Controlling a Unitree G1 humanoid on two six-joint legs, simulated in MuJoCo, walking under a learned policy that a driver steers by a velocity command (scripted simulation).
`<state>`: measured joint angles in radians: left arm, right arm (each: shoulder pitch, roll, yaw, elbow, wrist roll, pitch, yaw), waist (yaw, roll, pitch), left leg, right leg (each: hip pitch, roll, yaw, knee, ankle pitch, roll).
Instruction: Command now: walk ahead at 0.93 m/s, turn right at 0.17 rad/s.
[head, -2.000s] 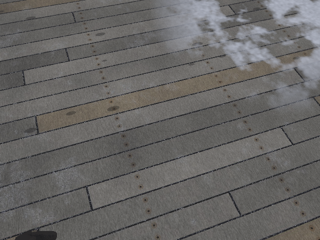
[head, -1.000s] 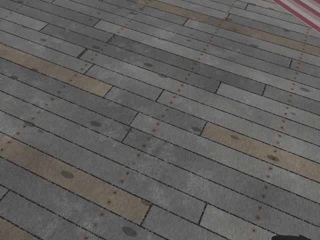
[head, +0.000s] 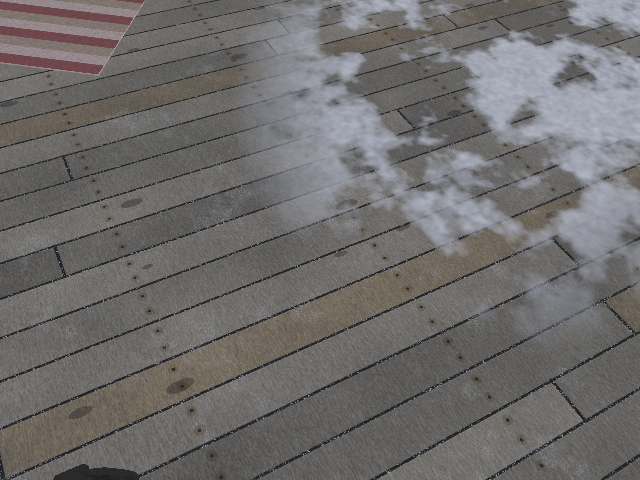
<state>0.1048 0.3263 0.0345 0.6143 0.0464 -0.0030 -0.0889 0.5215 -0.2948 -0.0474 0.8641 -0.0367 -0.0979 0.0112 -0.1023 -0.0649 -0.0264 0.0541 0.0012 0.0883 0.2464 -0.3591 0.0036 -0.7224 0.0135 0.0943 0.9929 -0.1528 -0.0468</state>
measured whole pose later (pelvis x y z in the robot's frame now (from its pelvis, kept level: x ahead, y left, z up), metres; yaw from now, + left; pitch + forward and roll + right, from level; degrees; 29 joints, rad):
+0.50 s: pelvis +0.44 -0.01 -0.02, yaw +17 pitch +1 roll -1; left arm 0.49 0.27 0.03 0.91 0.02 -0.10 0.01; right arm 0.03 -0.31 -0.03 0.73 -0.01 -0.01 0.09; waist 0.04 0.02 0.05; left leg -0.80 0.05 0.15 0.85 0.04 0.13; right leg 0.25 0.05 -0.30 0.18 -0.43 0.00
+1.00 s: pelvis +0.85 +0.11 -0.02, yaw +36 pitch +1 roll -1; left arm 0.00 0.23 0.01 0.62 0.04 -0.14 -0.01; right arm 0.37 -0.27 -0.05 0.84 0.00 -0.03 -0.04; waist -0.07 0.00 0.07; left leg -0.15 -0.17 -0.21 0.89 -0.55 0.04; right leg -0.52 0.06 -0.01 0.47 0.05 -0.03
